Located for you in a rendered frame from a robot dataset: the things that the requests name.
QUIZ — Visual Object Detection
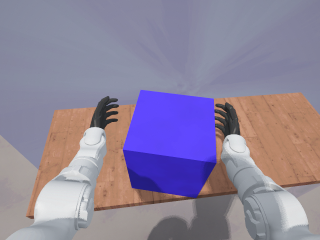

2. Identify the robot left forearm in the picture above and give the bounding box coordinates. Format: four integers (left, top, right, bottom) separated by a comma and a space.
34, 127, 107, 221

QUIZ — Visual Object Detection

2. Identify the robot right forearm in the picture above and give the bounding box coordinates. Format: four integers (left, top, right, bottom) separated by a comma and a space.
220, 134, 309, 230

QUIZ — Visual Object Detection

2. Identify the left robot upper arm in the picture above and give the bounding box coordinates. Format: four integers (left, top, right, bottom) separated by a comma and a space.
6, 180, 95, 240

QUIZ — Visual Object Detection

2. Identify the carton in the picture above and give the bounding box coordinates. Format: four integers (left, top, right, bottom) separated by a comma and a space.
122, 90, 217, 198

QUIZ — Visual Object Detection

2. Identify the right robot upper arm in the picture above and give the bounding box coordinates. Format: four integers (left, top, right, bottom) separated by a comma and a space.
243, 190, 320, 240

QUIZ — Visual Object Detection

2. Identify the right robot hand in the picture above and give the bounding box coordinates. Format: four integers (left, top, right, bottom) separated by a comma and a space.
214, 102, 241, 138

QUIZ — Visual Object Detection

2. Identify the table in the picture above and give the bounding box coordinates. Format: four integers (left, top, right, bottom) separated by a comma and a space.
26, 92, 320, 219

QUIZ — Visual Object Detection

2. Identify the left robot hand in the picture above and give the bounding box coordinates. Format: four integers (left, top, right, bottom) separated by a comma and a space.
89, 96, 119, 130

